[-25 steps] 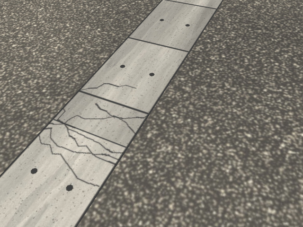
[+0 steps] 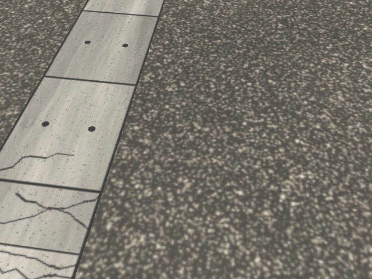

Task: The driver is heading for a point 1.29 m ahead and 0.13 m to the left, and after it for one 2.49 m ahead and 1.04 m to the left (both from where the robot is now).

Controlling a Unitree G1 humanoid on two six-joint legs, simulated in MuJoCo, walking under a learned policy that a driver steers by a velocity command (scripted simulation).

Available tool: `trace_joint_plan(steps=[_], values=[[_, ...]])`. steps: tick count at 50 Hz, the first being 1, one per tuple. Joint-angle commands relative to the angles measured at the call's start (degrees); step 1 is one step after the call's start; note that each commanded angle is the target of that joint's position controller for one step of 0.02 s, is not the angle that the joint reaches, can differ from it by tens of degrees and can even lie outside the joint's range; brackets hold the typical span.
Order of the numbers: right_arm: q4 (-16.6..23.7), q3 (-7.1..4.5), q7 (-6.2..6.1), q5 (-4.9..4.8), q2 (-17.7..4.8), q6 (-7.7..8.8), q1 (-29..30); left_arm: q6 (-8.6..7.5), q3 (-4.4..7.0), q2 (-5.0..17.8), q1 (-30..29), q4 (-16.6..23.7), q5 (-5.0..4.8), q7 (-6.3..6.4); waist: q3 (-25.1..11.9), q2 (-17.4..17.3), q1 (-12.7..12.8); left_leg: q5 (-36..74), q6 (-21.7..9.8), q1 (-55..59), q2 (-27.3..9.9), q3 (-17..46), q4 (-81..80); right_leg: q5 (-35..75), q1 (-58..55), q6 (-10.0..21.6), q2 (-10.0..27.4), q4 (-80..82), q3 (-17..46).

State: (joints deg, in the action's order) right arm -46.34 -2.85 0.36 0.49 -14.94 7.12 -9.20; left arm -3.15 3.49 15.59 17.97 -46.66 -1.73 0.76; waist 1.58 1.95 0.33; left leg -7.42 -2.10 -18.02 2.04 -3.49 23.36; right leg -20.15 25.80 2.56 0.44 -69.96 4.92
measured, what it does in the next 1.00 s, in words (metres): walks ahead: right foot, then left foot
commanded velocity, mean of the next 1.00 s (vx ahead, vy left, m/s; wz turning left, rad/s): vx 0.50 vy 0.00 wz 0.05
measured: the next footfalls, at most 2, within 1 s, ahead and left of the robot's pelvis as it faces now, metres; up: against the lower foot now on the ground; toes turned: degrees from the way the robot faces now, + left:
right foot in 0.36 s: +0.34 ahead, -0.19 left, +0.00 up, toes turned -12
left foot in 0.94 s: +0.66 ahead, +0.03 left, +0.00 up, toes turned +9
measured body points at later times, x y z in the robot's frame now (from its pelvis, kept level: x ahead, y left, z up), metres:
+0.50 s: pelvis +0.27 -0.09 +0.00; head +0.30 -0.11 +0.44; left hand +0.45 +0.14 -0.10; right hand +0.28 -0.37 -0.14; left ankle +0.18 +0.09 -0.64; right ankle +0.30 -0.18 -0.74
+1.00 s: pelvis +0.54 -0.05 -0.02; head +0.58 -0.05 +0.42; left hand +0.56 +0.23 -0.15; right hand +0.75 -0.29 -0.12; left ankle +0.62 +0.02 -0.74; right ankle +0.36 -0.20 -0.65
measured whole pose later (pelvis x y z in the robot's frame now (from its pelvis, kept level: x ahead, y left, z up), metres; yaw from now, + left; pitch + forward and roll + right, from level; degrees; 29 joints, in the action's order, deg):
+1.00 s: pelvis +0.54 -0.05 -0.02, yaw +8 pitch +2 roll -1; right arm -41.7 -4.2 2.8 -1.2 -15.8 3.1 -6.5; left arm -4.8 3.6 15.2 17.0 -48.1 -1.0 0.8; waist 3.4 -0.6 0.7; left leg -11.3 -6.6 -28.6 3.2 -3.1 37.6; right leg -29.4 10.9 -1.0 2.8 -63.4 -3.8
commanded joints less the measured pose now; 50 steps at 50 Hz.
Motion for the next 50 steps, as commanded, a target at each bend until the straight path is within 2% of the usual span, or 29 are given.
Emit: trace_joint_plan(steps=[1,4,6,9,12,14,16,17,18,19,20,21,22,23,24,25,27,31,35,38,41,43,44,45,46,47,48,49,50], values=[[1.3,-1.3,0.25,0.01,-4.7,0.86,-1.5,0.25,0.74,1.7,1.8,4.6,-0.27,-0.3,-2.4,-6.3,0.1,1.4,-9.5,9.0,-16.2,14.6,-14.8,3.5,10.3,-0.2,6.9,0.2,1.7],[0.0,-2.22,0.28,-0.33,-7.2,1.19,-2.6,0.81,0.5,1.6,-2.3,7.6,0.41,-0.29,-0.5,-4.6,-0.1,7.3,-10.9,9.1,-17.5,9.5,-16.6,7.9,15.1,-0.9,8.1,5.5,1.8],[-0.4,-2.54,0.13,-0.19,-8.3,0.85,-3.2,0.55,0.44,1.9,-4.5,8.8,0.41,-0.73,-0.5,-4.3,-0.6,10.2,-10.6,10.9,-17.2,5.8,-16.6,13.5,16.6,-1.2,8.1,10.6,1.6],[-1.4,-2.39,0.17,-0.59,-9.0,0.21,-5.3,-0.36,-0.35,0.7,-10.2,10.5,0.63,-1.81,0.4,-3.7,-2.7,11.5,-9.2,11.3,-15.2,0.8,-15.9,21.0,13.5,-0.6,6.6,22.4,-1.2],[-2.7,-2.46,0.32,-1.57,-10.5,-0.64,-8.4,-0.68,-0.82,0.7,-16.1,12.8,0.48,-2.83,2.1,-4.0,-4.8,8.8,-8.6,13.8,-16.1,-0.2,-15.2,20.5,11.6,-0.1,5.2,30.0,-4.5],[-3.9,-2.61,0.34,-2.16,-11.5,-1.45,-10.0,-0.74,-0.73,1.6,-18.4,14.4,0.38,-3.3,3.0,-4.9,-4.8,9.8,-8.1,17.7,-18.1,0.4,-13.6,15.9,11.8,1.0,4.4,33.2,-5.3],[-4.5,-2.73,0.17,-2.53,-12.4,-2.34,-10.0,-0.86,-0.1,3.2,-17.0,14.9,0.65,-3.52,1.7,-6.5,-2.6,19.8,-7.0,20.7,-19.1,-0.2,-8.9,10.5,7.7,2.8,2.3,36.2,-7.2],[-4.6,-2.66,0.03,-2.61,-12.8,-2.78,-8.9,-0.96,0.86,4.7,-11.7,13.6,0.94,-3.43,-1.6,-6.8,1.1,29.5,-5.8,20.2,-17.9,-2.2,-1.9,11.8,-0.8,4.1,0.1,39.1,-9.1],[-4.9,-1.93,-0.13,-2.39,-11.3,-3.0,-9.8,-0.93,2.59,7.7,-2.2,10.5,1.13,-2.96,-7.2,-6.0,5.5,34.5,-4.2,15.4,-15.1,-4.0,9.6,14.0,-15.5,5.7,-2.0,40.3,-10.0],[-3.2,-0.43,-0.12,-0.9,-8.1,-2.66,-9.8,-0.61,4.36,13.1,9.0,8.6,1.63,-1.81,-15.6,1.3,9.7,17.2,-1.5,1.0,-11.7,-5.1,29.4,17.4,-34.6,9.6,9.7,38.8,4.2],[-2.3,1.62,0.61,-0.93,-1.2,-1.25,-16.1,-0.68,4.53,17.5,9.4,8.5,2.03,-1.64,-23.0,14.4,4.4,-25.2,1.0,-19.1,-1.4,0.8,48.1,8.9,-48.2,18.2,23.7,47.1,32.5],[-3.3,-0.11,0.87,-3.16,-8.0,-0.15,-11.8,-1.26,3.27,11.7,10.1,8.8,2.12,-1.81,-22.4,6.4,7.7,-25.7,0.1,-23.9,-2.8,10.2,54.4,7.7,-45.4,16.6,23.7,50.7,34.4],[-1.3,-0.76,0.91,-4.35,-9.1,0.04,-7.4,-1.63,2.43,9.6,6.6,8.4,2.05,-1.91,-13.8,5.6,6.4,-20.6,-0.5,-27.3,-5.2,9.5,54.2,12.4,-38.5,13.9,21.8,51.0,23.7],[-1.1,-0.66,0.53,-3.47,-8.3,-0.22,-5.6,-1.87,1.79,7.4,2.1,8.6,1.7,-2.1,-10.1,2.2,4.0,-15.3,-0.3,-25.2,-8.0,8.6,50.7,16.7,-30.9,12.1,19.1,52.1,16.4],[-1.4,-1.01,0.29,-2.47,-7.9,-0.86,-5.3,-2.16,1.35,5.4,-1.3,8.7,1.74,-2.33,-7.1,2.4,2.0,-11.7,0.1,-22.8,-9.6,8.6,47.6,18.5,-25.0,10.8,16.7,54.2,11.1],[-2.1,-1.22,0.28,-2.45,-7.3,-1.91,-7.3,-2.69,1.05,3.9,-3.3,8.7,2.02,-2.41,-6.2,3.5,0.1,-8.7,0.3,-19.1,-10.8,9.3,46.2,18.8,-21.1,9.9,15.3,56.6,7.2],[-2.7,-1.08,0.19,-2.62,-4.9,-3.55,-9.0,-3.93,1.31,3.7,-4.1,7.4,2.33,-2.33,-4.7,2.4,-1.5,-5.6,1.0,-17.1,-10.4,9.4,45.1,22.4,-17.6,10.1,14.6,59.9,2.6],[-1.0,-1.32,-0.04,-2.23,-3.7,-4.37,-4.8,-4.31,1.87,4.4,-2.1,4.6,2.91,-1.0,-0.5,1.2,-1.0,3.3,1.8,-23.6,-9.2,11.5,37.3,26.2,-18.9,8.9,13.8,62.2,-5.5],[1.2,-0.82,1.2,-1.6,-2.4,-3.97,1.6,-3.94,2.23,6.0,-1.4,3.1,2.53,-0.06,1.9,0.9,0.9,12.9,1.4,-23.3,-8.2,8.0,23.9,24.9,-20.9,7.0,13.2,63.4,-11.6],[3.9,-0.2,2.26,-1.44,-1.4,-3.84,7.2,-3.21,2.67,7.1,1.6,1.3,2.02,0.41,4.2,0.0,3.3,12.6,0.2,-25.3,-8.0,5.0,18.1,26.4,-25.8,6.7,15.0,62.4,-13.8],[6.8,-0.11,3.41,-1.64,-1.5,-3.76,10.6,-1.9,2.99,7.9,2.9,0.0,1.31,0.56,4.8,0.3,3.9,6.7,-1.5,-26.7,-7.2,2.0,15.1,32.2,-31.6,6.0,16.6,58.6,-15.4],[8.0,-0.66,3.94,-1.88,-2.6,-3.87,9.5,-1.09,3.28,9.4,1.5,0.2,1.06,0.85,2.7,2.0,2.1,1.2,-3.5,-21.4,-4.4,-1.5,14.1,48.1,-32.8,4.7,16.6,53.1,-17.1],[8.1,-1.28,3.94,-2.01,-3.7,-4.04,7.2,-0.68,3.5,10.4,0.9,0.5,0.89,1.09,0.3,3.4,0.4,-1.8,-4.7,-16.8,-2.1,-3.4,14.6,58.3,-33.2,4.1,16.5,48.5,-17.7],[7.2,-2.33,3.81,-2.25,-5.7,-4.17,1.8,-0.2,3.64,11.2,-0.1,0.7,0.8,1.29,-3.0,4.3,-2.8,-4.0,-6.2,-9.6,0.3,-4.6,14.4,65.6,-32.3,3.3,15.9,40.7,-18.2],[5.3,-4.11,3.22,-2.29,-8.8,-4.21,-7.0,0.05,3.53,11.6,-1.4,1.0,0.44,1.41,-7.7,3.3,-7.9,-0.8,-8.3,3.6,2.7,-4.3,10.1,64.0,-27.6,1.6,13.7,28.8,-19.3],[3.7,-6.1,1.82,-1.98,-14.0,-4.8,-15.1,-0.54,2.83,10.0,-0.8,2.1,1.25,1.52,-12.5,-2.8,-11.0,0.4,-11.5,20.7,-3.7,7.7,7.6,44.3,-13.3,-1.2,10.8,10.9,-19.0],[4.3,-6.6,1.57,-1.94,-19.1,-4.33,-13.1,-2.39,0.07,0.6,5.3,4.8,2.67,0.3,-17.6,-16.8,-2.8,-7.5,-22.6,38.9,-18.3,41.2,2.5,-12.5,12.4,-4.6,-1.8,-9.1,-11.4],[5.4,-5.27,1.73,-1.45,-14.6,-3.73,-15.5,-4.97,0.5,5.1,-1.5,5.9,0.57,-0.58,-23.2,-9.8,-7.5,-11.6,-22.8,41.4,-20.8,51.1,-5.6,-13.5,18.4,-3.0,-2.0,-13.7,1.2],[5.1,-4.46,1.83,-1.21,-11.4,-3.16,-13.5,-5.9,1.07,7.1,-6.6,7.6,-1.22,-0.89,-15.1,-7.4,-7.6,-7.2,-19.8,36.1,-19.4,42.4,-6.6,-7.8,22.3,-1.5,0.8,-11.5,1.3]])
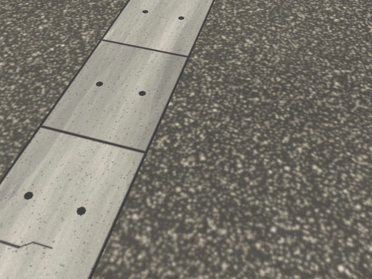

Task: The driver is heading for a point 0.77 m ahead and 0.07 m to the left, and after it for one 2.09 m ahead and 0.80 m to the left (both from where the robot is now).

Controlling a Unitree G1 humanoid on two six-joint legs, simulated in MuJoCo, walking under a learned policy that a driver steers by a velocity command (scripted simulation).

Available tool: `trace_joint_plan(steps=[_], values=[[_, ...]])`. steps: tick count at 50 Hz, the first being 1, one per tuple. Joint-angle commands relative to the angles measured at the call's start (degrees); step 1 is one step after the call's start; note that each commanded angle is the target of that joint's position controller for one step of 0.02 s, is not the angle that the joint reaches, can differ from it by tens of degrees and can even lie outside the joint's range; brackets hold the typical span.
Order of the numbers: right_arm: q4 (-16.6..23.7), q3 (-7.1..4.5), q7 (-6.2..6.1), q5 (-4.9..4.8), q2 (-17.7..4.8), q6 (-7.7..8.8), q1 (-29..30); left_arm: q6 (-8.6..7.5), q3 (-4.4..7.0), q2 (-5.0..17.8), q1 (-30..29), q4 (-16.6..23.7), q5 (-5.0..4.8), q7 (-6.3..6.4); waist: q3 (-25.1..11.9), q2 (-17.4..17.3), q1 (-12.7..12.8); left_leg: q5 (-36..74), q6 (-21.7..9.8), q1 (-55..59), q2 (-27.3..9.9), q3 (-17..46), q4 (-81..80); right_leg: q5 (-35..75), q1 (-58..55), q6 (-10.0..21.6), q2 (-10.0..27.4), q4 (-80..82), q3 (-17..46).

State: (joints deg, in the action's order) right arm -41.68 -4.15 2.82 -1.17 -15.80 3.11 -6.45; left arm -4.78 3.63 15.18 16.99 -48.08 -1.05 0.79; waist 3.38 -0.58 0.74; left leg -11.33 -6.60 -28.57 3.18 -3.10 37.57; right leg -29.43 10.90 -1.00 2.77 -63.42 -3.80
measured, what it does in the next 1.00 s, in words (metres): walks ahead, turning left: right foot, then left foot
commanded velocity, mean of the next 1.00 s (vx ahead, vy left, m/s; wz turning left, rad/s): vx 0.25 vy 0.00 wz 0.39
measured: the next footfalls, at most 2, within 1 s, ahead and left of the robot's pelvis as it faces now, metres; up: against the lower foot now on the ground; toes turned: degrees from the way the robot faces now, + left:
right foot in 0.42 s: +0.44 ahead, -0.09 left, +0.00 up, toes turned +18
left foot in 0.86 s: +0.31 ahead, +0.13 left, +0.00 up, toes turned +21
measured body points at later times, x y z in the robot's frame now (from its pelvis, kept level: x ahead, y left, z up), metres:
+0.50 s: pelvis +0.28 -0.03 +0.01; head +0.32 -0.02 +0.46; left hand +0.42 +0.27 -0.06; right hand +0.44 -0.28 -0.10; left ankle +0.11 +0.06 -0.63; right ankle +0.40 -0.11 -0.72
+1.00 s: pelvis +0.32 +0.01 +0.03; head +0.31 +0.04 +0.48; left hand +0.34 +0.32 -0.10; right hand +0.51 -0.19 -0.07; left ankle +0.27 +0.11 -0.72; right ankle +0.40 -0.11 -0.65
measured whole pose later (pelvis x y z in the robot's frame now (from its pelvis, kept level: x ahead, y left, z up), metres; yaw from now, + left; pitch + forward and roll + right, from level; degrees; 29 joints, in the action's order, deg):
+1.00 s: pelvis +0.32 +0.01 +0.03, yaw +23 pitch +1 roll -1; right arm -40.5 -2.1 -0.6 0.4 -13.9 0.6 -18.0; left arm -0.8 3.2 17.1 9.9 -47.7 -0.7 0.0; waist -1.4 2.0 -0.6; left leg -14.8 -1.9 -12.5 0.2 1.9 26.2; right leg -21.0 28.7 0.1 1.3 -54.6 -0.5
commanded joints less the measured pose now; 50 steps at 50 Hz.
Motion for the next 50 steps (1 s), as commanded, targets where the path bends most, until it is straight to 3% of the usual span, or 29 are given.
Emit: trace_joint_plan(steps=[1,2,3,7,11,15,17,19,20,21,22,23,24,25,26,28,30,33,38,40,41,42,43,44,45,46,47,48,50], values=[[1.2,-2.55,-0.61,-0.14,-8.6,1.12,-12.0,-4.65,0.7,7.0,-6.2,9.0,-1.05,-0.51,-11.6,0.0,-5.0,2.7,-13.2,37.4,-17.9,34.4,-20.6,6.5,35.1,2.7,1.1,-12.7,9.6],[2.2,-1.99,-0.69,-0.09,-6.6,1.13,-8.0,-4.43,1.16,7.4,-6.1,8.4,0.63,-0.01,-8.6,1.3,-2.5,8.8,-11.7,29.4,-15.5,28.9,-21.1,9.0,31.2,2.2,2.8,-8.2,9.1],[3.3,-1.53,-0.94,0.61,-5.5,1.2,-6.2,-3.67,1.6,7.9,-4.6,8.4,1.2,0.0,-8.0,0.1,-0.5,12.8,-11.4,24.5,-14.1,26.1,-22.4,10.7,27.2,1.8,4.0,-5.8,9.5],[3.5,-2.1,-2.16,0.35,-7.9,1.5,-7.5,-1.38,1.16,5.4,-6.1,9.9,2.12,0.19,-5.5,-0.5,0.5,21.8,-11.0,15.9,-11.0,19.6,-24.6,16.3,25.0,-1.6,3.4,4.6,7.1],[2.7,-2.3,-3.31,-0.26,-8.7,0.66,-11.0,-1.54,0.04,3.2,-15.2,12.3,1.91,-0.25,-4.4,-3.4,-3.1,17.0,-7.1,13.9,-7.0,16.2,-22.8,30.7,22.3,-2.6,-0.1,23.0,6.0],[1.8,-2.29,-3.62,-0.57,-8.9,-0.09,-14.3,-2.43,0.25,4.6,-20.8,14.1,0.75,-1.47,-4.2,-5.1,-5.4,10.4,-5.9,17.2,-8.8,21.3,-19.7,33.3,19.4,-2.0,-2.8,32.4,6.8],[1.8,-2.27,-3.89,-0.57,-8.6,-0.43,-14.6,-3.06,0.88,6.2,-20.5,14.4,0.65,-2.0,-4.3,-5.8,-4.7,8.7,-5.2,20.8,-10.4,25.3,-16.5,29.9,18.3,-0.7,-3.2,35.2,7.9],[2.6,-2.4,-4.15,-0.33,-8.6,-0.9,-12.5,-3.66,1.8,7.8,-16.2,13.6,0.98,-1.87,-4.6,-7.7,-1.7,15.0,-3.3,22.4,-9.6,27.2,-11.2,26.7,13.2,1.5,-3.8,38.2,7.3],[3.7,-2.0,-4.21,-0.23,-7.3,-1.07,-10.6,-4.08,2.49,9.1,-11.4,12.7,2.01,-1.47,-7.8,-7.2,1.2,21.8,-0.6,21.5,-5.8,24.9,-3.4,32.3,5.2,3.4,-2.6,41.1,7.1],[6.2,-0.94,-4.28,0.76,-4.4,-0.92,-8.7,-4.34,3.25,12.7,-3.9,12.4,3.72,-1.04,-16.6,-2.2,4.3,15.0,2.7,14.1,-2.1,20.9,12.4,50.0,-10.8,7.6,7.2,36.8,14.4],[6.5,0.06,-4.26,0.17,-1.1,-0.59,-19.6,-3.4,3.5,15.0,0.2,11.1,4.67,-1.11,-26.4,16.8,0.3,-27.0,7.3,-5.7,6.9,14.7,32.2,69.3,-31.8,19.8,23.8,34.6,35.7],[5.0,-0.89,-4.11,0.06,-7.9,-0.91,-22.8,-2.46,2.79,11.0,0.0,11.8,2.65,-1.38,-28.7,14.8,0.3,-29.2,8.8,-9.3,2.2,16.5,41.2,65.3,-30.2,20.4,26.1,35.4,41.1],[5.4,-1.89,-4.23,-0.14,-10.9,-1.89,-16.8,-1.6,1.61,7.1,-3.1,13.1,2.25,-1.0,-21.4,9.6,1.9,-25.6,10.3,-11.4,0.5,15.2,44.1,66.8,-24.2,18.2,22.4,35.4,31.4],[6.2,-1.91,-4.49,0.27,-10.6,-2.73,-12.6,-0.75,0.81,5.5,-5.7,13.1,2.12,-0.84,-16.5,5.0,1.6,-22.9,11.2,-11.6,-1.2,12.8,42.7,69.0,-17.8,16.3,18.7,35.8,23.8],[6.8,-1.84,-4.62,0.59,-9.5,-3.35,-10.6,-0.17,0.52,5.2,-7.0,12.5,1.84,-0.68,-12.7,4.2,0.8,-20.9,11.6,-11.4,-2.3,11.9,40.6,68.0,-12.2,15.5,16.1,37.2,20.5],[6.6,-1.04,-4.56,-0.09,-5.8,-4.8,-12.0,0.56,0.41,6.2,-9.8,11.5,2.39,-0.56,-9.3,6.6,-2.0,-18.4,11.7,-4.8,-2.7,9.6,34.7,65.1,-2.1,14.6,12.3,41.2,14.4],[6.9,-0.4,-4.84,0.28,-4.0,-5.3,-12.2,1.14,0.78,7.7,-11.7,10.7,2.43,-0.39,-10.2,8.1,-3.0,-15.4,12.3,-1.7,-2.0,7.8,28.3,68.8,-0.4,15.8,11.8,42.7,11.2],[7.2,-0.13,-4.92,1.09,-4.1,-5.79,-10.8,2.69,1.01,9.0,-13.3,9.6,1.53,0.34,-13.3,8.3,-3.2,-8.8,12.3,2.8,-2.7,7.0,20.2,67.8,-0.6,16.0,12.3,42.6,8.5],[8.1,-0.04,-4.13,1.36,-5.1,-6.35,-6.5,4.54,0.99,9.9,-11.9,7.1,0.84,0.79,-11.2,9.3,-0.9,-6.9,10.4,6.6,-3.8,5.8,9.9,54.1,-0.6,15.7,13.3,42.3,9.4],[8.0,-0.16,-3.64,0.89,-5.0,-6.32,-6.2,4.96,0.94,10.3,-11.2,6.4,0.64,0.42,-11.9,9.3,-0.5,-6.0,8.6,11.6,-4.4,4.6,3.0,33.7,1.0,14.3,13.4,43.3,10.5],[7.1,-0.08,-3.33,0.93,-4.1,-6.21,-7.5,5.02,0.48,9.3,-11.7,5.9,0.39,0.07,-10.9,8.8,-1.5,-3.2,7.1,16.9,-3.8,3.0,-4.3,18.4,4.8,12.5,11.8,43.4,9.9],[6.1,0.04,-3.14,1.28,-3.3,-6.12,-8.3,4.79,-0.56,6.5,-10.7,5.1,0.67,-0.39,-9.5,7.9,-1.8,-2.8,5.9,22.2,-2.6,1.7,-10.0,5.6,9.3,9.6,9.3,43.2,9.0],[6.2,-0.04,-3.35,1.84,-4.3,-5.93,-9.0,4.42,-1.51,3.9,-8.5,3.9,1.53,-1.03,-8.3,4.3,-1.5,-4.3,4.3,26.6,-6.0,6.9,-13.9,-1.8,14.1,5.2,5.7,39.4,6.7],[7.0,-0.57,-4.06,2.01,-8.5,-5.76,-10.9,4.18,-2.27,1.4,-7.8,4.4,3.09,-1.66,-8.6,-8.1,-0.3,-6.1,0.3,28.6,-17.6,21.6,-17.5,-5.8,20.1,0.4,-0.3,22.2,0.1],[5.8,-2.7,-3.47,2.55,-16.0,-4.81,-14.0,3.6,-0.5,6.6,-11.5,6.9,1.27,-1.09,-3.7,-16.8,-3.9,-22.8,-9.1,19.3,-24.5,35.3,-27.1,-6.8,28.2,0.3,-3.1,13.4,2.0],[5.8,-2.35,-3.28,2.59,-13.7,-3.11,-12.2,3.22,1.16,11.2,-14.2,7.3,-0.13,-0.54,1.3,-12.0,-3.8,-31.9,-9.6,16.7,-22.7,36.4,-30.2,-1.7,30.3,0.8,-0.8,7.1,5.5],[5.2,-1.56,-3.44,2.01,-11.0,-1.81,-9.9,3.14,1.81,11.4,-12.7,6.5,-0.58,-0.43,2.6,-12.0,-2.0,-31.1,-7.3,16.8,-20.8,33.1,-30.5,3.4,31.6,1.4,0.0,5.6,6.3],[5.3,-0.99,-3.65,1.57,-9.0,-0.96,-8.7,3.18,1.93,10.2,-10.6,4.6,-0.2,-0.26,1.4,-11.0,-1.0,-27.6,-5.3,18.3,-18.7,29.6,-30.3,6.5,31.3,1.4,0.8,4.8,6.4],[4.4,-0.53,-4.01,1.32,-7.2,-0.02,-9.4,2.37,1.87,8.0,-10.1,3.5,0.54,-0.68,0.2,-8.2,-0.9,-19.1,-4.0,20.0,-16.6,24.2,-30.4,13.8,30.8,1.2,1.2,5.0,6.0]])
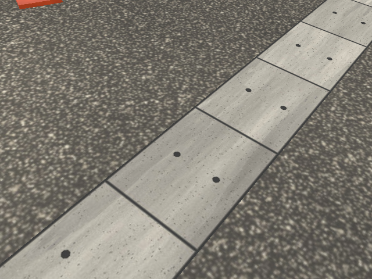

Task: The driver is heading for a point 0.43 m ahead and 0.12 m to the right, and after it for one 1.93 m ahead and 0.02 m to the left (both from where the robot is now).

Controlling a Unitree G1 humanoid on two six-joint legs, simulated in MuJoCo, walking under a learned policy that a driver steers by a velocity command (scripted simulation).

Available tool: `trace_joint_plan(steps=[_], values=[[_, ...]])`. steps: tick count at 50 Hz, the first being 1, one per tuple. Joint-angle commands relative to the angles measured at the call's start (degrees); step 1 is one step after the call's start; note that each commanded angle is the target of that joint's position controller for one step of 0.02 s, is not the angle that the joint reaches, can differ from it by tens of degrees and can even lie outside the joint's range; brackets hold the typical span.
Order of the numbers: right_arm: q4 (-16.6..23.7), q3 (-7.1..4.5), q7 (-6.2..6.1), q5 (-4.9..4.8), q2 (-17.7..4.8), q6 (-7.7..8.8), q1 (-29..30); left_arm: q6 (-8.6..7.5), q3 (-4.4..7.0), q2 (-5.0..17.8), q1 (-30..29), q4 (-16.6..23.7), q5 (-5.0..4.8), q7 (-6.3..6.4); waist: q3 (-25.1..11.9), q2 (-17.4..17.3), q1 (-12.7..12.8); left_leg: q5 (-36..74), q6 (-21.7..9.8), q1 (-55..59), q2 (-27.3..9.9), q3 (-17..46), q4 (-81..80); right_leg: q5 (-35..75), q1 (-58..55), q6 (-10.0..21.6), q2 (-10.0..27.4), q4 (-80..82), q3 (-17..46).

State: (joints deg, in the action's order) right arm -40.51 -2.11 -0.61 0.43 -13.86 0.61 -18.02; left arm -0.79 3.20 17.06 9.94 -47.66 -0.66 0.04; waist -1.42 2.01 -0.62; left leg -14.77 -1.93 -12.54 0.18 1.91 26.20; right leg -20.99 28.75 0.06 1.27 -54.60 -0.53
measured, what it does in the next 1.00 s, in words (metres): walks ahead: right foot, then left foot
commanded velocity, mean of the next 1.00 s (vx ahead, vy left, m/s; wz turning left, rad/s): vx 0.33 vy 0.00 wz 0.02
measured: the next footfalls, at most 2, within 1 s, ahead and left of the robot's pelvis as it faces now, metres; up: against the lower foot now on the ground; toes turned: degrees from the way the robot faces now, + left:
right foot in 0.30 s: +0.17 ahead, -0.16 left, +0.00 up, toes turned -2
left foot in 0.78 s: +0.49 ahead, +0.05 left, +0.00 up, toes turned +0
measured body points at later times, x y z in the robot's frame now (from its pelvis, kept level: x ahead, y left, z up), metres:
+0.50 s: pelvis +0.16 -0.07 +0.00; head +0.17 -0.09 +0.45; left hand +0.20 +0.20 -0.11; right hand +0.28 -0.34 -0.11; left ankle +0.19 +0.09 -0.66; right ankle +0.13 -0.15 -0.74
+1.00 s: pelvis +0.35 -0.04 -0.01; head +0.39 -0.04 +0.44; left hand +0.44 +0.23 -0.15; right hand +0.50 -0.29 -0.12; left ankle +0.45 +0.05 -0.74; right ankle +0.35 -0.20 -0.71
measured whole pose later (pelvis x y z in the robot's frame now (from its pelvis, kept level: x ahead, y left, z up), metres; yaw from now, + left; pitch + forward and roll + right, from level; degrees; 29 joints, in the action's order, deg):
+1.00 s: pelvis +0.35 -0.04 -0.01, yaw -1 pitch +1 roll +1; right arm -44.7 -1.9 1.1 1.6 -12.7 2.3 -7.2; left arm 0.8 2.0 15.9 12.2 -50.6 0.3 1.7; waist 3.1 1.7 0.4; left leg -4.4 -3.5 -21.7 2.5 -2.7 25.0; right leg -25.3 24.9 -3.4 3.8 -49.4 2.6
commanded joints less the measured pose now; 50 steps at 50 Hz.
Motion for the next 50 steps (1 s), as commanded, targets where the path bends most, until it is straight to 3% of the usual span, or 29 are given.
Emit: trace_joint_plan(steps=[1,5,10,12,14,15,16,17,18,19,20,21,25,28,31,33,35,37,38,39,40,41,42,43,44,45,47,50], values=[[2.8,-2.58,-0.68,-0.21,-8.6,2.81,1.2,-2.11,2.12,5.0,-3.3,2.8,0.12,-0.26,4.0,-9.8,0.2,-12.1,-8.4,5.3,-12.9,17.1,-19.1,8.2,12.6,0.0,2.7,-2.4,2.1],[1.4,-3.42,-0.84,-0.84,-9.9,3.25,-1.6,-3.2,0.88,2.0,-7.1,3.4,0.08,-1.12,2.5,-9.6,-1.8,-4.0,-8.4,6.4,-11.9,11.0,-18.8,13.3,7.1,-1.0,2.0,12.2,0.4],[-0.5,-4.36,-0.22,-1.74,-12.2,2.96,-3.7,-3.81,0.32,3.5,-8.4,4.2,-0.54,-2.05,3.7,-10.2,-2.9,-6.5,-9.6,3.6,-14.2,11.2,-16.8,9.5,-0.2,0.0,1.3,21.1,-0.5],[-0.9,-4.24,0.01,-2.05,-12.0,2.63,-2.7,-4.29,0.45,4.4,-5.5,3.5,-0.76,-2.3,3.4,-9.6,-0.7,-7.0,-8.7,2.0,-14.6,11.4,-14.5,10.3,-5.9,1.6,1.1,24.7,-1.0],[-1.1,-3.31,0.07,-1.54,-9.5,2.24,-2.5,-4.46,1.35,5.9,3.3,0.2,-0.7,-1.86,1.1,-7.7,3.1,-4.6,-6.5,-2.5,-11.4,8.8,-6.8,9.4,-18.1,2.8,-0.5,27.3,-2.0],[-0.5,-2.11,0.15,-0.82,-6.2,2.34,-2.0,-4.72,2.4,9.2,10.6,-1.4,-0.55,-1.33,-2.6,-1.1,6.1,-1.6,-3.5,-8.5,-6.7,3.4,8.4,6.0,-28.3,5.3,6.4,30.9,7.3],[2.9,-1.14,-0.11,-0.62,-2.9,3.6,-2.8,-4.34,4.14,16.9,15.1,-2.0,0.04,-1.26,-6.0,16.5,6.0,-11.3,0.6,-27.1,1.0,-3.8,28.8,-5.8,-40.5,13.6,19.3,38.4,31.3],[3.0,-2.29,-0.44,-1.51,-7.7,4.58,-1.0,-4.82,3.11,13.1,15.7,-1.7,0.3,-1.77,-5.6,11.8,7.3,-16.7,0.8,-33.6,0.1,3.0,39.9,-15.9,-39.2,16.7,21.3,42.8,41.5],[3.2,-3.0,-0.14,-2.62,-10.0,5.01,0.7,-5.13,1.99,9.7,12.1,-1.0,0.34,-1.85,-0.8,8.3,5.7,-11.7,-0.6,-37.4,-3.0,4.2,43.2,-16.4,-35.9,15.0,20.1,42.9,36.2],[2.6,-2.87,-0.05,-2.48,-9.5,5.02,1.3,-5.23,1.39,7.7,9.0,-0.1,0.59,-1.88,0.9,5.9,4.3,-6.5,-1.1,-36.8,-5.0,3.3,42.8,-11.8,-32.7,13.3,17.3,43.0,30.1],[2.5,-2.87,-0.04,-1.67,-8.9,5.03,2.4,-5.14,0.95,6.3,6.8,0.4,0.72,-1.91,2.4,4.1,3.5,-2.6,-1.1,-36.0,-6.3,3.0,40.4,-5.9,-29.6,12.5,15.3,43.8,25.7],[2.4,-2.98,0.05,-1.18,-8.3,4.8,2.7,-5.16,0.51,5.1,5.6,0.7,1.05,-1.83,3.0,4.1,2.4,0.4,-0.9,-33.4,-7.5,3.0,38.1,0.0,-26.7,11.6,13.4,44.7,21.5],[2.9,-2.67,0.27,-0.68,-6.2,3.83,4.7,-5.39,0.64,5.9,7.2,-0.3,0.68,-1.22,3.1,2.4,1.8,8.3,1.5,-32.1,-7.5,0.9,31.0,18.6,-24.7,12.0,11.0,46.9,12.6],[4.5,-1.86,0.58,-0.79,-4.2,4.08,10.1,-4.89,0.6,6.3,9.2,-1.3,0.42,-0.47,3.6,1.8,3.0,15.1,2.4,-30.5,-6.6,-0.4,20.4,26.5,-24.6,11.0,9.4,47.0,7.5],[5.9,-1.14,1.65,-0.71,-2.6,4.8,16.0,-4.06,0.35,6.6,11.2,-2.4,0.35,0.25,4.9,1.8,4.6,21.5,2.1,-23.5,-3.6,-3.4,9.4,37.6,-22.7,9.1,7.4,45.1,2.8],[6.6,-1.08,2.51,-0.84,-2.6,5.11,18.3,-3.31,0.34,7.0,13.5,-3.5,0.26,0.48,4.3,2.1,5.3,23.5,1.5,-20.7,-2.1,-3.6,6.0,39.8,-24.6,8.8,8.2,42.7,2.7],[6.8,-1.38,3.1,-0.75,-3.6,5.27,18.4,-2.67,0.42,7.2,13.1,-3.8,0.17,0.64,3.6,3.0,4.3,21.5,0.0,-19.1,-1.2,-2.6,3.4,42.4,-27.9,8.3,9.5,39.3,3.6],[5.4,-2.37,3.08,-0.11,-6.5,5.4,13.4,-2.3,0.89,8.3,11.1,-3.4,0.09,0.85,0.4,4.3,0.9,18.2,-2.1,-13.2,0.4,-2.4,1.7,49.8,-30.7,7.1,9.9,32.9,4.6],[3.2,-3.1,2.77,0.29,-8.0,5.6,7.3,-2.07,0.9,8.3,9.5,-3.1,-0.04,0.89,-3.0,3.3,-2.5,22.0,-3.5,-5.3,1.4,-3.5,-1.6,53.0,-30.5,5.7,7.8,25.7,3.5],[1.8,-3.75,2.15,1.05,-10.9,5.71,1.8,-2.25,0.43,7.0,10.5,-2.3,0.66,0.86,-9.0,-0.2,-4.2,40.6,-5.8,8.0,-3.6,0.0,0.3,44.7,-24.6,3.5,4.6,15.2,2.1],[1.8,-3.77,1.57,2.78,-13.9,5.01,-1.5,-2.86,-1.31,1.6,18.0,-2.4,2.13,0.32,-18.2,-12.5,-1.6,64.0,-15.2,30.0,-19.4,16.1,6.4,10.2,-6.1,-0.1,-1.7,-5.6,1.0],[1.2,-2.54,1.73,1.45,-9.4,4.21,-3.0,-3.04,-1.93,1.1,23.3,-5.0,1.01,-0.46,-27.5,-15.8,-1.6,62.9,-21.4,34.7,-26.0,27.7,3.9,-20.2,-0.5,-1.6,-4.9,-16.1,7.3],[1.4,-2.23,1.89,0.06,-8.0,3.27,0.0,-2.54,-0.19,6.9,19.5,-4.8,-0.51,-0.67,-22.8,-9.7,-2.3,48.3,-18.9,27.0,-22.5,23.8,0.6,-18.7,1.2,-1.8,-1.7,-18.9,9.0],[1.8,-1.73,1.71,-0.53,-6.8,2.84,5.5,-1.74,0.02,6.8,13.2,-2.8,-1.03,-0.26,-13.8,-6.9,-1.2,37.2,-15.7,18.1,-19.2,18.6,-2.6,-15.2,3.8,-2.3,0.5,-16.9,6.2],[1.7,-1.03,1.73,-0.37,-5.2,2.73,9.6,-0.64,0.0,5.5,10.2,-2.3,-0.47,0.37,-7.6,-4.2,0.4,29.8,-13.8,8.6,-16.6,14.9,-5.9,-12.4,3.1,-2.9,2.3,-12.6,5.2],[1.7,-0.9,1.69,0.18,-4.8,2.72,12.8,0.63,0.12,4.7,10.4,-2.3,0.18,1.07,-4.9,-5.3,2.5,23.6,-12.1,0.1,-14.7,12.0,-8.7,-9.6,-1.7,-3.3,3.9,-7.3,5.2],[0.9,-1.46,1.79,1.47,-6.0,2.55,15.7,2.02,-0.46,1.8,12.9,-3.2,0.81,1.89,-3.2,-9.0,4.5,19.3,-11.3,-9.9,-11.3,6.9,-11.7,-6.2,-10.9,-4.1,2.7,0.9,2.4],[-0.8,-1.45,1.22,1.25,-5.9,2.44,15.0,2.3,-0.55,1.6,12.0,-3.4,1.34,2.26,-5.7,-9.4,3.7,10.3,-11.3,-10.1,-11.2,5.9,-12.5,1.6,-15.9,-3.3,2.7,10.4,1.9]])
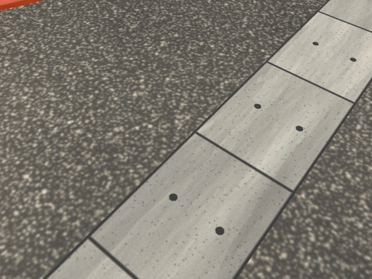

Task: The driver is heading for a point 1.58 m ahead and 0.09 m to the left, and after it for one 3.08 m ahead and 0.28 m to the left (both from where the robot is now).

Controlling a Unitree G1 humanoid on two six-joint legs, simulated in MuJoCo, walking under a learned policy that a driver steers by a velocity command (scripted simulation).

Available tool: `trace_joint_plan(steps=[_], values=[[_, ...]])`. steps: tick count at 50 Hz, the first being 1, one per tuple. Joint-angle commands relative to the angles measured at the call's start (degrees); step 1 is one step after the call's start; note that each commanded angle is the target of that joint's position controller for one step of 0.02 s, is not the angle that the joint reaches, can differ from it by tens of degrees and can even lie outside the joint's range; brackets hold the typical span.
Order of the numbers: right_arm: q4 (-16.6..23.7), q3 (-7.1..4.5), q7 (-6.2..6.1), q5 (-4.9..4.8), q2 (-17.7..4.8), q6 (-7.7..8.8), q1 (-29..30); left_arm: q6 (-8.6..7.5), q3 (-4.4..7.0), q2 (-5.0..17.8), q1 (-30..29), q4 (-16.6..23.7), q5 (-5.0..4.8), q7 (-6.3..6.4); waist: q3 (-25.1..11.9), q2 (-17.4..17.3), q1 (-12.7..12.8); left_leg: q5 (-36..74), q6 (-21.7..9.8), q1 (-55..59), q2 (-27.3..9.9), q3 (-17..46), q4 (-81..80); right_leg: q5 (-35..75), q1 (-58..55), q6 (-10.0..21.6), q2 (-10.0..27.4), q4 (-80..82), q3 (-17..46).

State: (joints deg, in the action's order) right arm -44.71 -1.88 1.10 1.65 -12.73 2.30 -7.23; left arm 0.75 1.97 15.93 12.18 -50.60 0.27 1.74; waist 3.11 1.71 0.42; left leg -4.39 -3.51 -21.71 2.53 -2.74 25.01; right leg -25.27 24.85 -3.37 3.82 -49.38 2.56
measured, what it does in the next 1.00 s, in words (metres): steps on the spot: right foot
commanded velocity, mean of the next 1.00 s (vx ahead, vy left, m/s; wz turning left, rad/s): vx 0.02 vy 0.00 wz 0.00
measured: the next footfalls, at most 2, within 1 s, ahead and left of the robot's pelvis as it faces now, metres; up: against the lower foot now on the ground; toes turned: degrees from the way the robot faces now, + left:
right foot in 0.10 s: +0.09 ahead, -0.15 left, +0.00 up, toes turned +0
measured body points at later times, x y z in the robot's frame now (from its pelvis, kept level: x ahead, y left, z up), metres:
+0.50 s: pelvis +0.07 -0.03 +0.00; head +0.09 -0.03 +0.45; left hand +0.14 +0.22 -0.14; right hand +0.16 -0.29 -0.14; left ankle +0.10 +0.09 -0.73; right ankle +0.05 -0.15 -0.73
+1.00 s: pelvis +0.08 -0.04 +0.01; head +0.09 -0.04 +0.46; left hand +0.11 +0.21 -0.14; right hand +0.14 -0.29 -0.14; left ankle +0.10 +0.09 -0.73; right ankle +0.05 -0.15 -0.73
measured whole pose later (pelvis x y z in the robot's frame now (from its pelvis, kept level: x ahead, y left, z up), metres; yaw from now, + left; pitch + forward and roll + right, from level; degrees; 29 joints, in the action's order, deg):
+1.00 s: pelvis +0.08 -0.04 +0.01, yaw +1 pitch -2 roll +0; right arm -64.5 -2.1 -2.5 0.0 -12.4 -1.0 -8.2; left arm -0.2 1.3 11.7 13.5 -61.4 0.3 2.0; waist 2.5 -0.1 -0.2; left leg -13.1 0.9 -12.4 -1.3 -0.4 27.3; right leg -17.1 8.2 0.3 0.1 -27.0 -1.0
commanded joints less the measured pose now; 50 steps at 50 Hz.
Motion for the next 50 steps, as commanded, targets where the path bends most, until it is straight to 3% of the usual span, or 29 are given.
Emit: trace_joint_plan(steps=[1,4,5,6,7,9,11,14,18,23,34,50], values=[[2.9,-1.65,-0.76,-0.26,-7.2,0.45,4.4,0.83,0.85,3.1,9.0,-0.4,0.45,0.52,-10.1,-8.9,2.6,-6.5,-9.1,-1.7,-13.5,10.6,-11.6,9.4,-13.7,0.6,-0.1,8.0,-1.5],[0.9,-0.85,-1.25,-0.86,-5.6,-0.45,4.0,0.77,1.14,3.3,7.3,-0.2,1.67,0.2,-6.4,-7.8,3.2,-26.3,-3.8,-6.2,-10.6,9.9,-11.2,14.0,-18.8,2.9,-1.1,16.4,-2.6],[-0.2,-0.46,-1.26,-0.81,-4.6,-0.6,2.3,0.63,1.11,4.1,6.1,0.8,1.97,0.32,-3.5,-5.9,2.7,-29.2,-1.0,-6.5,-8.8,9.2,-9.6,13.8,-17.4,4.2,1.2,21.9,0.3],[-0.7,-0.74,-1.33,-0.72,-5.1,-0.71,-0.5,0.52,1.82,8.0,3.9,1.6,1.36,0.78,-0.6,0.0,-0.4,-26.8,1.5,-4.7,-5.4,6.6,-6.6,6.6,-11.8,6.0,3.7,25.6,3.3],[-1.1,-0.79,-1.75,-0.79,-4.9,-0.96,-0.7,0.17,1.9,7.4,2.2,0.8,0.87,0.69,0.3,5.8,-1.4,-19.5,2.9,3.1,-3.2,3.4,-3.6,-5.8,-2.6,6.8,2.9,28.9,3.8],[-2.2,-1.0,-2.38,-0.77,-5.1,-1.22,-0.8,-1.07,0.9,3.6,-0.1,0.5,1.27,0.4,0.5,7.7,-2.0,-11.5,2.8,10.3,-3.3,2.7,0.1,-7.2,1.6,4.8,2.2,32.1,3.8],[-3.8,-1.21,-2.61,-0.52,-5.7,-1.46,-2.0,-2.13,0.71,3.0,-0.2,0.0,0.8,0.13,-0.2,5.2,-1.8,-8.7,2.0,10.4,-4.0,3.4,0.0,-0.6,-1.3,3.7,1.3,30.4,2.6],[-5.5,-1.13,-2.38,-0.93,-5.1,-1.14,-1.4,-2.68,0.85,3.8,2.2,-1.5,0.22,0.15,-2.5,1.0,-0.5,-4.0,1.7,9.5,-4.4,3.7,-0.2,9.8,-7.3,4.0,0.5,27.0,1.3],[-7.8,-1.24,-2.42,-1.39,-5.4,-1.14,-1.4,-2.49,0.76,3.5,2.8,-2.6,0.04,0.18,-4.8,-1.1,0.1,2.8,2.0,11.1,-4.7,3.6,0.9,19.0,-11.0,4.6,-0.1,25.0,0.2],[-10.7,-1.33,-2.93,-1.65,-5.8,-1.83,-1.9,-1.98,0.73,3.0,2.3,-3.9,-0.11,0.04,-4.8,-2.0,-0.1,5.9,2.1,12.5,-4.9,3.5,1.4,23.8,-12.4,4.8,-0.6,24.7,-0.6],[-14.9,-1.38,-3.63,-1.75,-6.4,-2.74,-1.0,-1.36,0.71,2.3,1.8,-6.7,-0.08,0.03,-3.3,-1.3,-0.5,5.3,2.4,13.6,-5.0,3.5,0.7,24.0,-13.2,4.7,-1.4,26.2,-1.4],[-18.6,-1.05,-3.77,-1.66,-5.5,-2.87,-1.5,-1.32,0.18,1.4,3.7,-9.8,0.01,0.46,-1.2,-1.6,-0.7,-0.2,2.8,12.5,-4.7,3.2,-1.0,16.5,-11.8,4.4,-2.0,28.1,-2.0]])
Velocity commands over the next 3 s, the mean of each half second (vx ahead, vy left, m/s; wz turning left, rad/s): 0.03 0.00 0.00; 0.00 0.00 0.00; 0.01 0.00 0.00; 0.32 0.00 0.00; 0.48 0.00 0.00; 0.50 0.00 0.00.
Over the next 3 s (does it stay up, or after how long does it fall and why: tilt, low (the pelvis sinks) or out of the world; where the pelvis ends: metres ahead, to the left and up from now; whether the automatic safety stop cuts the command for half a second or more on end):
stays up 0.82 0.03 0.02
